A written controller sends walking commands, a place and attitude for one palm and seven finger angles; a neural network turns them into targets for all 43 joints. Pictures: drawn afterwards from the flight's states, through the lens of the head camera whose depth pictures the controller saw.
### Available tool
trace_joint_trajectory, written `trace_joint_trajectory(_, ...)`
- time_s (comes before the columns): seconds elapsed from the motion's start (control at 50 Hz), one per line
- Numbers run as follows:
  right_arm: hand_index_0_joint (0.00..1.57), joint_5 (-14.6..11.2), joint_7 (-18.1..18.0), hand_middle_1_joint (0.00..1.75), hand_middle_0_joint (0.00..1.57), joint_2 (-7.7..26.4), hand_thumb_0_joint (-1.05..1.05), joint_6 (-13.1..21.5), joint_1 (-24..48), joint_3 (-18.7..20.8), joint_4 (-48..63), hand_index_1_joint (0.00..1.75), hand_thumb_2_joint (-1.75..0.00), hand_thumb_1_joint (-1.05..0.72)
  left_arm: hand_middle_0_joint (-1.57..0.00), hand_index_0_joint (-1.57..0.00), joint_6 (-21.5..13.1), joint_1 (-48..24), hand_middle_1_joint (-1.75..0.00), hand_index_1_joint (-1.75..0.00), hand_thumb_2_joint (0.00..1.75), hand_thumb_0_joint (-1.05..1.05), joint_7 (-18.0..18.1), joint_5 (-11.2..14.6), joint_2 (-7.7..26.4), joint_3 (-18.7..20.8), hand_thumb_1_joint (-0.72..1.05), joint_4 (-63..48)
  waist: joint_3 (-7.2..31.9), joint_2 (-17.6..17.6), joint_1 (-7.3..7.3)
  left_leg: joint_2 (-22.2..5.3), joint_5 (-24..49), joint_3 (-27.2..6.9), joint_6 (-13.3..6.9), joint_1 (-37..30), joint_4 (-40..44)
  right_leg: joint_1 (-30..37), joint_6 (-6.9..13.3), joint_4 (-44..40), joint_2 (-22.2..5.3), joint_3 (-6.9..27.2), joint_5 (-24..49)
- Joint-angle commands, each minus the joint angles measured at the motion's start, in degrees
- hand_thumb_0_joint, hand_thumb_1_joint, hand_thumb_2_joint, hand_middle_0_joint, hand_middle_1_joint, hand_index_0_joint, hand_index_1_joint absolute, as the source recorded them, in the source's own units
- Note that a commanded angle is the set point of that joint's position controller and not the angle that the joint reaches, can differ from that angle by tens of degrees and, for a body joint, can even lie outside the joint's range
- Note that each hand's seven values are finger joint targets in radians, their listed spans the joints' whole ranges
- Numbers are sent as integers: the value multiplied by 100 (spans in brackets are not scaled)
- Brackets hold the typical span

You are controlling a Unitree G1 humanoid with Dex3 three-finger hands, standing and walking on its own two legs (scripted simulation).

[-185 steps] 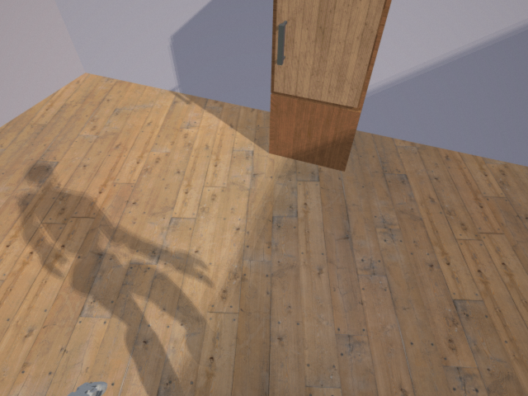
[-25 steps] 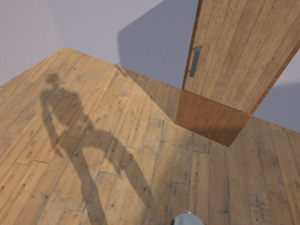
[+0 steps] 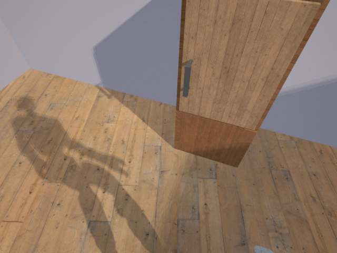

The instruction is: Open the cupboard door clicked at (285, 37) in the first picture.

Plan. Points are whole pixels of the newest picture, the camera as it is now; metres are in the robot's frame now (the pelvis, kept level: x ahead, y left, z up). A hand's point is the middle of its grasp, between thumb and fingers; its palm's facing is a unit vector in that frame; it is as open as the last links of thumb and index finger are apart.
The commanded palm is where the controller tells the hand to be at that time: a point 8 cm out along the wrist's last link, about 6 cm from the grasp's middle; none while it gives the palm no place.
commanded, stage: turn to face it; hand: left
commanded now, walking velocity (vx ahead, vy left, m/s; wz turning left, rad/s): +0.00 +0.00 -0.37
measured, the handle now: (188, 78) +0.83 -0.01 -0.09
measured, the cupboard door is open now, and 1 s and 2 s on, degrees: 0 0 0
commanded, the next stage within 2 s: take the last steps up to it in 0.26 s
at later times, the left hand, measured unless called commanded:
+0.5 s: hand (110, 251) +0.15 +0.17 -0.16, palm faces -0.19 -0.95 -0.24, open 7.4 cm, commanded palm none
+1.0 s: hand (118, 223) +0.22 +0.17 -0.17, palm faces -0.21 -0.96 -0.17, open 7.4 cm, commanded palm none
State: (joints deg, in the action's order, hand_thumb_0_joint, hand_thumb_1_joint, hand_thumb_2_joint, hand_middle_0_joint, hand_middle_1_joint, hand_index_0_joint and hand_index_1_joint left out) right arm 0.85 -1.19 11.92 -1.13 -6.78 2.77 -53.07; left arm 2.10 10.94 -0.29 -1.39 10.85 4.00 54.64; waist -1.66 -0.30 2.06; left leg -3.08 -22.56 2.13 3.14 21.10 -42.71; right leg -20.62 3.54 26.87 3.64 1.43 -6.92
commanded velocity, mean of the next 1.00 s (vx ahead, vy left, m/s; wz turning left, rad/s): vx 0.18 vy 0.00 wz -0.12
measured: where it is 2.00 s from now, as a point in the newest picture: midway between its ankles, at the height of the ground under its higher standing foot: outside the picture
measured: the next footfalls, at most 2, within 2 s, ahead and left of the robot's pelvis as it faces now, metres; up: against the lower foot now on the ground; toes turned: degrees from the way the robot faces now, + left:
left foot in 0.06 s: +0.04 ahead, +0.14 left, +0.00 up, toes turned +2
right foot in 0.44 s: +0.03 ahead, -0.12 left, +0.00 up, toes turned -15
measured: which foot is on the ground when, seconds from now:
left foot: up 0.00-0.04, down 0.06-0.44, up 0.46-0.76, down 0.78-1.00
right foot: down 0.00-0.06, up 0.08-0.42, down 0.44-0.78, up 0.80-1.00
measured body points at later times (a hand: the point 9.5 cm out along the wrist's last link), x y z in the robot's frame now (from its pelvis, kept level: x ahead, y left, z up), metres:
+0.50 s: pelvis +0.03 +0.00 -0.01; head +0.06 -0.03 +0.44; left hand +0.16 +0.22 -0.14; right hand -0.02 -0.24 -0.17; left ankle +0.00 +0.13 -0.71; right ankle -0.01 -0.11 -0.74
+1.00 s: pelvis +0.15 +0.00 +0.01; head +0.17 +0.00 +0.46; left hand +0.23 +0.22 -0.15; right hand +0.08 -0.20 -0.15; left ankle +0.15 +0.11 -0.73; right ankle +0.13 -0.12 -0.68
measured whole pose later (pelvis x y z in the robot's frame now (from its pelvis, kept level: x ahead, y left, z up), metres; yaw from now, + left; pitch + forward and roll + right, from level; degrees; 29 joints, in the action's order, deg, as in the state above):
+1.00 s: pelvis +0.15 +0.00 +0.01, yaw -14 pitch +0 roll +0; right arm 1.6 -1.2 6.9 3.6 -20.2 1.1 -62.2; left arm 0.4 14.7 -1.0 -1.3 10.3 3.2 61.4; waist -1.6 -1.6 -0.8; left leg -2.8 -14.7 10.6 -0.8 7.6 -22.8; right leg -26.7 0.0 55.5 -4.6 -3.9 -19.0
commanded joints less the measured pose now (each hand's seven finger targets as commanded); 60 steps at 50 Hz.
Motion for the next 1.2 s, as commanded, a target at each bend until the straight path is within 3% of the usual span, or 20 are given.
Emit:
trace_joint_trajectory(0.0, 20, -54, -87, 30, 20, 453, 0, 143, -1027, 95, 106, 30, -90, -90, -20, -20, -49, -92, -30, -30, 90, 0, 82, 41, 1074, 270, 90, -517, 504, -529, -365, 78, 683, 50, -136, -1449, 1852, -163, 257, -669, -1181, 1699, -592)
trace_joint_trajectory(0.04, 20, 54, -103, 30, 20, 1235, 0, 158, -917, 215, 292, 30, -90, -90, -20, -20, -29, -17, -30, -30, 90, 0, -8, 106, 588, 176, 90, -727, 187, 1709, -348, -1912, 200, -2080, -885, -1794, 3178, -1545, -367, 1321, 4, 290, -1917)
trace_joint_trajectory(0.06, 20, 58, -100, 30, 20, 1243, 0, 120, -543, 210, 420, 30, -90, -90, -20, -20, 12, -112, -30, -30, 90, 0, -11, 20, 797, 221, 90, -704, -34, 1548, -329, -2371, 280, -2196, -1218, -908, 3328, -1341, -499, 2529, -212, 140, -2248)
trace_joint_trajectory(0.12, 20, 82, -131, 30, 20, 847, 0, 184, -8, 89, 509, 30, -90, -90, -20, -20, 45, 321, -30, -30, 90, 0, -75, -26, 762, 279, 90, -431, 31, 721, 58, -1483, 1991, -805, -1092, -859, 2764, -1186, -617, 3936, -347, 70, -1658)
trace_joint_trajectory(0.16, 20, 70, -133, 30, 20, 803, 0, 227, -339, 90, 365, 30, -90, -90, -20, -20, 29, 273, -30, -30, 90, 0, -73, 0, 620, 190, 90, -405, 269, 817, -81, -1238, 3413, -271, -1032, -1583, 2383, -1269, -684, 3706, -405, -117, -1590)
trace_joint_trajectory(0.32, 20, 65, -78, 30, 20, 1044, 0, 138, -1161, 236, -168, 30, -90, -90, -20, -20, -41, -301, -30, -30, 90, 0, -36, 48, 451, 2, 90, -406, 345, 1302, -493, -1494, 4829, -47, -1013, -2127, 1763, -227, -552, 1240, -436, -662, -1782)
trace_joint_trajectory(0.38, 20, 3, -25, 30, 20, 920, 0, 139, -1121, 211, -230, 30, -90, -90, -20, -20, -173, 399, -30, -30, 90, 0, -10, 25, 660, 41, 90, -94, 710, 735, -156, -1181, 3154, 237, -532, -1288, 1031, 1564, -392, -497, -565, -589, -149)
trace_joint_trajectory(0.42, 20, -24, 13, 30, 20, 291, 0, 168, -694, 17, 38, 30, -90, -90, -20, -20, -269, 1140, -30, -30, 90, 0, 87, 9, 1476, 185, 90, 227, 769, -1478, 248, -212, -1450, 709, 0, 1236, -907, 3045, 624, -736, -2672, 1638, 1621)
trace_joint_trajectory(0.48, 20, 40, 36, 30, 20, 445, 0, 143, -370, 56, -66, 30, -90, -90, -20, -20, -297, 865, -30, -30, 90, 0, 161, 20, 1011, 118, 90, 272, 60, -1015, 159, -442, -762, -39, -112, 1598, -1939, 2105, 950, -1073, -2318, 1497, -13)
trace_joint_trajectory(0.72, 20, 47, 177, 30, 20, 245, 0, 364, -1359, 64, -507, 30, -90, -90, -20, -20, -417, 467, -30, -30, 90, 0, 63, 38, 890, 92, 90, 426, -195, -326, -474, -69, 917, 703, -123, -1283, 1409, 302, 303, -655, -1443, 260, -1526)
trace_joint_trajectory(0.74, 20, 70, 125, 30, 20, 521, 0, 417, -1897, 111, -698, 30, -90, -90, -20, -20, -393, 492, -30, -30, 90, 0, 34, 56, 672, 46, 90, 404, -14, 521, -663, -377, 515, 125, -243, -1987, 1872, -94, 127, 346, -1064, -5, -1492)
trace_joint_trajectory(0.76, 20, 153, 74, 30, 20, 1044, 0, 440, -2417, 230, -804, 30, -90, -90, -20, -20, -377, 570, -30, -30, 90, 0, -6, 100, 288, -10, 90, 273, 126, 1864, -781, -1692, -155, -1608, -751, -2450, 2649, -974, -169, 1966, -427, -717, -2122)
trace_joint_trajectory(0.78, 20, 140, 40, 30, 20, 1235, 0, 393, -2693, 261, -827, 30, -90, -90, -20, -20, -386, 212, -30, -30, 90, 0, -2, 43, 331, -35, 90, 58, 8, 1976, -896, -2250, -898, -2736, -1154, -2154, 3326, -1445, -169, 3169, -304, -504, -2721)
trace_joint_trajectory(0.84, 20, 94, -28, 30, 20, 528, 0, 474, -1823, 59, -664, 30, -90, -90, -20, -20, -409, 28, -30, -30, 90, 0, -75, -22, 310, 1, 90, 186, -552, 617, -539, -1846, -264, -1680, -1170, -1321, 3428, -1671, -150, 4027, -932, -103, -1542)
trace_joint_trajectory(0.92, 20, 44, -60, 30, 20, 358, 0, 567, -1639, 6, -759, 30, -90, -90, -20, -20, -310, 418, -30, -30, 90, 0, -73, -4, 70, -51, 90, 352, -247, 665, -255, -1399, 1880, -344, -1138, -1367, 3218, -1048, -350, 3010, -992, -391, -1144)
trace_joint_trajectory(1.06, 20, 69, -19, 30, 20, 364, 0, 421, -1688, 118, -992, 30, -90, -90, -20, -20, -346, 159, -30, -30, 90, 0, -42, -12, -62, -70, 90, 254, -394, 779, -281, -1344, 1740, 11, -1108, -1087, 2728, -41, -341, 1093, -768, -869, -843)
trace_joint_trajectory(1.1, 20, 55, -6, 30, 20, 298, 0, 386, -1582, 106, -1023, 30, -90, -90, -20, -20, -405, 726, -30, -30, 90, 0, -30, -27, 83, -14, 90, 445, -186, 466, 2, -1060, 1366, 220, -857, -798, 2026, 950, -291, 324, -602, -1018, -332)
trace_joint_trajectory(1.12, 20, 16, 16, 30, 20, 162, 0, 404, -1614, 71, -1033, 30, -90, -90, -20, -20, -469, 1216, -30, -30, 90, 0, -1, -46, 345, 42, 90, 613, 28, -105, 218, -742, 1090, 488, -669, -352, 1154, 1787, -186, 25, -855, -618, -248)
trace_joint_trajectory(1.16, 20, -38, 48, 30, 20, -81, 0, 367, -1648, 3, -772, 30, -90, -90, -20, -20, -523, 2038, -30, -30, 90, 0, 92, 26, 1162, 161, 90, 769, 517, -1639, 369, 99, -1417, 529, -375, 952, -1532, 2450, 733, -1279, -2823, 2141, -213)
trace_joint_trajectory(1.18, 20, -27, 23, 30, 20, -37, 0, 274, -1506, 26, -793, 30, -90, -90, -20, -20, -508, 1614, -30, -30, 90, 0, 150, 53, 965, 106, 90, 707, 315, -1532, 219, -98, -1130, 37, -390, 829, -1985, 1757, 709, -1468, -2799, 2037, -100)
